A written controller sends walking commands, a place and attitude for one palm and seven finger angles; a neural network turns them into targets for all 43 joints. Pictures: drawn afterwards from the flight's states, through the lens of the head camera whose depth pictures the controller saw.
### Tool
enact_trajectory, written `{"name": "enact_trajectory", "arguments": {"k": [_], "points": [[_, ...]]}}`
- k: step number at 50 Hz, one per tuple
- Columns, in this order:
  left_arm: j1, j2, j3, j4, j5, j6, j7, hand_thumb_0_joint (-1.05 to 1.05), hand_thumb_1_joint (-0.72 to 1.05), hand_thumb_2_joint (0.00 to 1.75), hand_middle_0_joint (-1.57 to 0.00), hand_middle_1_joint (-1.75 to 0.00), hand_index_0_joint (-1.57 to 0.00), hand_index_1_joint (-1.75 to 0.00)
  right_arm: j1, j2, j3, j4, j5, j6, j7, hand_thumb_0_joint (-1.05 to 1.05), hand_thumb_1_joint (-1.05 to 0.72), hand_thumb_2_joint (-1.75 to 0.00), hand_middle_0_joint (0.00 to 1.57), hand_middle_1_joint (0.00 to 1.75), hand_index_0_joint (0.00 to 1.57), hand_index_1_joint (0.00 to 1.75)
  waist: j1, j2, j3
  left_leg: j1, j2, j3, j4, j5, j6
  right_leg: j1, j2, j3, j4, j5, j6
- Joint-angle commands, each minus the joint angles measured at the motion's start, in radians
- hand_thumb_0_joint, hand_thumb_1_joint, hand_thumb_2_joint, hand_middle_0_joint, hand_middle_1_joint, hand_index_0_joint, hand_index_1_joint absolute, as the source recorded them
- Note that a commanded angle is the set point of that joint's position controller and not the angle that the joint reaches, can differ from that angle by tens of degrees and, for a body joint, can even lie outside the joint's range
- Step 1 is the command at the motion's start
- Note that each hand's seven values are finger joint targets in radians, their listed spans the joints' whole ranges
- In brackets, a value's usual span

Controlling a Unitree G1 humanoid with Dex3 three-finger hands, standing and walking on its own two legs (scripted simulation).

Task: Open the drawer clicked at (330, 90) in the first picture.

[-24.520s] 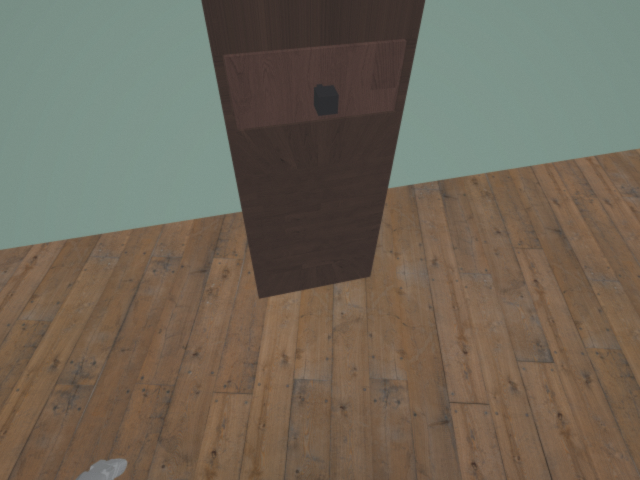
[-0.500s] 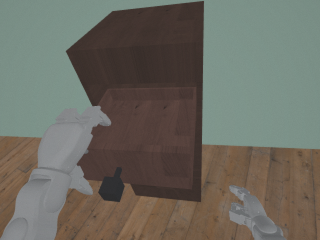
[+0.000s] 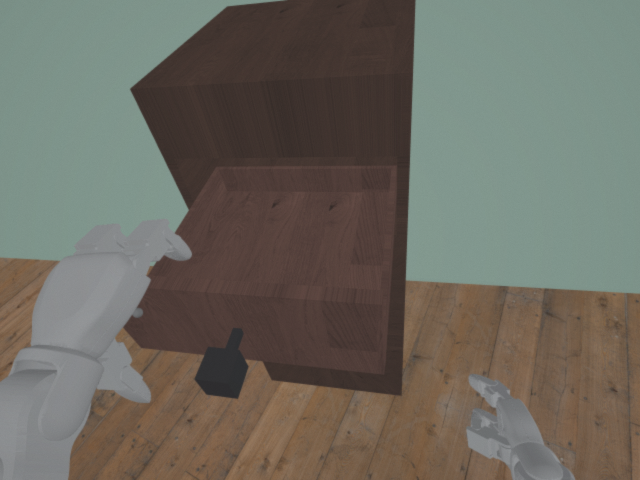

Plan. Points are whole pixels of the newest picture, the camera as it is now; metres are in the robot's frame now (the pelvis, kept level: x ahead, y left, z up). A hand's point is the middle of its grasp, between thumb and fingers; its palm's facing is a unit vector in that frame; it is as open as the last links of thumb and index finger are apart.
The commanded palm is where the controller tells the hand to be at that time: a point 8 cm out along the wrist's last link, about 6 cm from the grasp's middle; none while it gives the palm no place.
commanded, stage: draw the hand back to the body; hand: left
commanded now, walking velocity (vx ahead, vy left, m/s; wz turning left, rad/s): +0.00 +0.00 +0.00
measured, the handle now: (228, 357) +0.25 +0.17 +0.04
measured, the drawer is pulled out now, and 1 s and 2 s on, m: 0.28 0.28 0.28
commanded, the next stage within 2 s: step back with the hand held close in 1.32 s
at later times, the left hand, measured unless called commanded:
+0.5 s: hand (124, 299) +0.21 +0.21 +0.21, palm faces +0.34 -0.83 -0.44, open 13.5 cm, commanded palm +0.16 +0.25 +0.23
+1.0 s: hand (100, 282) +0.23 +0.24 +0.21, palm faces +0.44 -0.80 -0.42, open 9.7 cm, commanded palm +0.17 +0.29 +0.22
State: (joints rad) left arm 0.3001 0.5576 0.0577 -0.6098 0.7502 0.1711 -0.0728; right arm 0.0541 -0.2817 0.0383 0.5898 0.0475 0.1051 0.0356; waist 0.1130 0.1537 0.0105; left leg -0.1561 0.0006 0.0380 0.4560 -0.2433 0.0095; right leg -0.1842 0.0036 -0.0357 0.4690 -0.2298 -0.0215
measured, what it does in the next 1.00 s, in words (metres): stands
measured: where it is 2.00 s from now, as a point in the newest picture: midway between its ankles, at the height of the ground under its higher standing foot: outside the picture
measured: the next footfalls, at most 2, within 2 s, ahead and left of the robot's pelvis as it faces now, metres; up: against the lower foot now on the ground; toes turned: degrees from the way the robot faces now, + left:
none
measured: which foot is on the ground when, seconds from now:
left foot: down 0.00-1.00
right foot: down 0.00-1.00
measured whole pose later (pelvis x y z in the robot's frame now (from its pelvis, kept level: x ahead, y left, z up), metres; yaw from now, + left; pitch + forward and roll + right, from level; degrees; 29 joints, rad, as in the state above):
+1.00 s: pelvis +0.04 +0.01 +0.00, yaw +0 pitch -2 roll -1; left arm 0.51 0.36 0.36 -0.62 -0.08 -0.14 0.12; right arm 0.16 -0.21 0.00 0.62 0.03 -0.10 -0.05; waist 0.06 0.07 0.01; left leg -0.13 0.00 0.03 0.47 -0.31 0.02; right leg -0.13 0.01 -0.04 0.43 -0.27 -0.01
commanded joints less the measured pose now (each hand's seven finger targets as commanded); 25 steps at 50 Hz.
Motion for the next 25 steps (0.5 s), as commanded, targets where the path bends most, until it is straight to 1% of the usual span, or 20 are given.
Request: {"name": "enact_trajectory", "arguments": {"k": [1,3,4,5,6,9,10,11,12,14,15,16,17,18,19,20,21,23,24,25], "points": [[-0.078,0.18,0.157,-0.199,0.01,-0.036,0.051,0.0,-0.5,0.3,-0.3,-1.2,-0.3,-1.2,-0.209,-0.059,-0.024,-0.196,-0.006,-0.071,-0.009,0.0,-0.9,-0.9,0.2,0.3,0.2,0.3,0.001,-0.125,-0.144,-0.003,0.002,-0.019,-0.053,0.148,0.004,0.053,-0.025,0.045,-0.088,0.071,0.014],[-0.073,0.208,0.188,-0.211,0.013,-0.04,0.059,0.0,-0.5,0.3,-0.3,-1.2,-0.3,-1.2,-0.199,-0.067,-0.026,-0.197,-0.009,-0.067,-0.011,0.0,-0.9,-0.9,0.2,0.3,0.2,0.3,0.008,-0.126,-0.142,-0.002,0.002,-0.02,-0.051,0.166,0.004,0.053,-0.027,0.046,-0.086,0.102,0.014],[-0.074,0.24,0.227,-0.22,-0.012,-0.04,0.063,0.0,-0.5,0.3,-0.3,-1.2,-0.3,-1.2,-0.226,-0.072,-0.024,-0.201,0.004,-0.077,-0.014,0.0,-0.9,-0.9,0.2,0.3,0.2,0.3,-0.002,-0.112,-0.128,-0.015,0.012,-0.027,-0.049,0.135,0.001,0.046,-0.02,0.05,-0.084,0.084,0.01],[-0.082,0.222,0.212,-0.212,0.008,-0.043,0.06,0.0,-0.5,0.3,-0.3,-1.2,-0.3,-1.2,-0.2,-0.063,-0.019,-0.201,-0.01,-0.076,-0.012,0.0,-0.9,-0.9,0.2,0.3,0.2,0.3,0.011,-0.123,-0.159,-0.014,0.003,-0.026,-0.046,0.157,0.003,0.062,-0.027,0.041,-0.076,0.093,0.01],[-0.036,0.21,0.212,-0.163,0.001,-0.044,0.061,0.0,-0.5,0.3,-0.3,-1.2,-0.3,-1.2,-0.191,-0.06,-0.025,-0.19,-0.009,-0.073,-0.015,0.0,-0.9,-0.9,0.2,0.3,0.2,0.3,0.003,-0.143,-0.126,-0.018,0.005,-0.023,-0.05,0.153,0.003,0.046,-0.026,0.035,-0.081,0.083,0.013],[-0.059,0.246,0.245,-0.213,-0.026,-0.056,0.063,0.0,-0.5,0.3,-0.3,-1.2,-0.3,-1.2,-0.214,-0.074,-0.028,-0.202,0.004,-0.083,-0.021,0.0,-0.9,-0.9,0.2,0.3,0.2,0.3,-0.004,-0.081,-0.14,-0.006,0.013,-0.027,-0.047,0.143,0.001,0.043,-0.02,0.037,-0.078,0.093,0.011],[-0.055,0.223,0.218,-0.219,-0.015,-0.057,0.056,0.0,-0.5,0.3,-0.3,-1.2,-0.3,-1.2,-0.189,-0.065,-0.023,-0.211,-0.008,-0.083,-0.019,0.0,-0.9,-0.9,0.2,0.3,0.2,0.3,0.007,-0.091,-0.165,-0.004,0.006,-0.028,-0.045,0.158,0.003,0.052,-0.027,0.026,-0.074,0.092,0.012],[-0.002,0.209,0.216,-0.177,-0.014,-0.06,0.055,0.0,-0.5,0.3,-0.3,-1.2,-0.3,-1.2,-0.175,-0.065,-0.031,-0.194,-0.007,-0.08,-0.02,0.0,-0.9,-0.9,0.2,0.3,0.2,0.3,-0.005,-0.124,-0.138,-0.005,0.009,-0.024,-0.045,0.176,0.002,0.038,-0.023,0.02,-0.074,0.106,0.014],[0.011,0.214,0.218,-0.206,-0.018,-0.064,0.053,0.0,-0.5,0.3,-0.3,-1.2,-0.3,-1.2,-0.174,-0.074,-0.031,-0.206,-0.007,-0.077,-0.019,0.0,-0.9,-0.9,0.2,0.3,0.2,0.3,0.0,-0.125,-0.136,-0.006,0.01,-0.026,-0.048,0.179,0.001,0.041,-0.027,0.017,-0.076,0.118,0.018],[0.011,0.252,0.255,-0.256,-0.04,-0.069,0.061,0.0,-0.5,0.3,-0.3,-1.2,-0.3,-1.2,-0.202,-0.082,-0.028,-0.218,0.005,-0.086,-0.023,0.0,-0.9,-0.9,0.2,0.3,0.2,0.3,-0.006,-0.073,-0.156,-0.004,0.018,-0.03,-0.04,0.173,-0.003,0.047,-0.02,0.027,-0.071,0.129,0.013],[0.013,0.239,0.243,-0.262,-0.021,-0.07,0.059,0.0,-0.5,0.3,-0.3,-1.2,-0.3,-1.2,-0.169,-0.075,-0.022,-0.223,-0.01,-0.084,-0.022,0.0,-0.9,-0.9,0.2,0.3,0.2,0.3,0.008,-0.087,-0.188,-0.003,0.015,-0.03,-0.041,0.192,-0.001,0.058,-0.027,0.011,-0.064,0.126,0.014],[0.056,0.226,0.239,-0.21,-0.02,-0.07,0.061,0.0,-0.5,0.3,-0.3,-1.2,-0.3,-1.2,-0.161,-0.071,-0.027,-0.209,-0.01,-0.079,-0.024,0.0,-0.9,-0.9,0.2,0.3,0.2,0.3,-0.003,-0.123,-0.132,-0.015,0.017,-0.028,-0.044,0.195,-0.001,0.036,-0.025,0.004,-0.068,0.124,0.016],[-0.053,-0.182,0.206,-0.313,-0.719,-0.201,0.103,0.0,-0.47,0.32,-0.3,-1.18,-0.3,-1.18,-0.088,0.029,-0.03,-0.251,-0.004,-0.166,-0.051,0.0,-0.9,-0.9,0.2,0.3,0.2,0.3,-0.096,-0.234,-0.066,0.07,0.044,-0.031,-0.047,0.104,0.023,0.009,-0.001,-0.027,-0.088,0.086,-0.003],[0.055,-0.047,0.283,-0.184,-0.719,-0.255,0.143,0.0,-0.43,0.33,-0.29,-1.15,-0.29,-1.15,-0.062,-0.012,-0.028,-0.199,-0.019,-0.214,-0.072,0.0,-0.9,-0.9,0.2,0.3,0.2,0.3,-0.08,-0.259,-0.04,0.065,0.061,-0.042,-0.056,0.054,0.02,-0.009,-0.006,-0.018,-0.085,0.03,-0.001],[0.112,-0.011,0.364,-0.197,-0.784,-0.283,0.166,0.0,-0.4,0.34,-0.29,-1.13,-0.29,-1.13,-0.07,-0.018,-0.032,-0.171,-0.021,-0.236,-0.086,0.0,-0.9,-0.9,0.2,0.3,0.2,0.3,-0.064,-0.282,-0.035,0.05,0.059,-0.046,-0.065,0.033,0.015,-0.002,-0.009,-0.013,-0.106,0.014,0.002],[0.037,-0.042,0.334,-0.274,-0.788,-0.322,0.177,0.0,-0.36,0.36,-0.29,-1.11,-0.29,-1.11,-0.061,-0.011,-0.025,-0.177,-0.026,-0.261,-0.093,0.0,-0.9,-0.9,0.2,0.3,0.2,0.3,-0.061,-0.212,-0.101,0.067,0.049,-0.036,-0.068,0.065,0.016,0.037,-0.024,-0.011,-0.104,0.035,0.002],[0.034,-0.03,0.347,-0.284,-0.796,-0.344,0.19,0.0,-0.32,0.37,-0.29,-1.09,-0.29,-1.09,-0.048,-0.008,-0.028,-0.168,-0.031,-0.281,-0.101,0.0,-0.9,-0.9,0.2,0.3,0.2,0.3,-0.059,-0.164,-0.107,0.074,0.048,-0.033,-0.064,0.091,0.013,0.047,-0.03,-0.005,-0.097,0.062,0.002],[0.029,-0.061,0.324,-0.284,-0.798,-0.364,0.203,0.0,-0.26,0.4,-0.28,-1.04,-0.28,-1.04,-0.033,-0.004,-0.026,-0.157,-0.036,-0.3,-0.107,0.0,-0.9,-0.9,0.2,0.3,0.2,0.3,-0.053,-0.058,-0.095,0.078,0.045,-0.029,-0.071,0.122,0.004,0.054,-0.033,-0.002,-0.097,0.085,-0.004],[0.038,-0.043,0.343,-0.266,-0.8,-0.37,0.209,0.0,-0.22,0.42,-0.28,-1.02,-0.28,-1.02,-0.032,-0.013,-0.029,-0.144,-0.038,-0.311,-0.106,0.0,-0.9,-0.9,0.2,0.3,0.2,0.3,-0.052,-0.03,-0.066,0.062,0.047,-0.031,-0.07,0.12,0.0,0.053,-0.029,0.007,-0.101,0.086,-0.011],[0.038,-0.094,0.3,-0.257,-0.801,-0.373,0.207,0.0,-0.18,0.43,-0.28,-1.0,-0.28,-1.0,-0.029,-0.002,-0.025,-0.147,-0.039,-0.315,-0.105,0.0,-0.9,-0.9,0.2,0.3,0.2,0.3,-0.054,-0.035,-0.055,0.056,0.047,-0.032,-0.075,0.133,0.0,0.052,-0.032,0.001,-0.101,0.095,-0.011]]}}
